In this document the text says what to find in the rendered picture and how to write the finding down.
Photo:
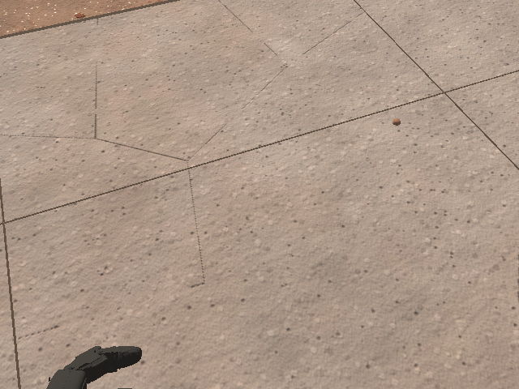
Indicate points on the robot left hand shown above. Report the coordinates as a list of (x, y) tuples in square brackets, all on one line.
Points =
[(92, 364)]

